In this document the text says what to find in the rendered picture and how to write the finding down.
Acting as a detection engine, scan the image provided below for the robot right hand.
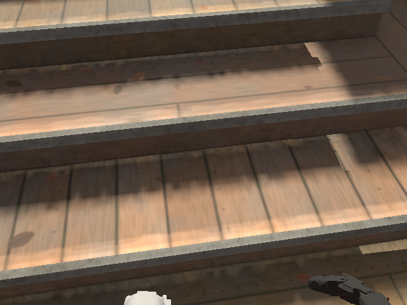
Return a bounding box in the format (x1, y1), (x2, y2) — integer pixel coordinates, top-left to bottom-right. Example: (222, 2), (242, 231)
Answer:
(308, 273), (391, 305)

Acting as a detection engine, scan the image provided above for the left robot thigh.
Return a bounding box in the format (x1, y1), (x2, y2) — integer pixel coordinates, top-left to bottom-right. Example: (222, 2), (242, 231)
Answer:
(126, 291), (171, 305)

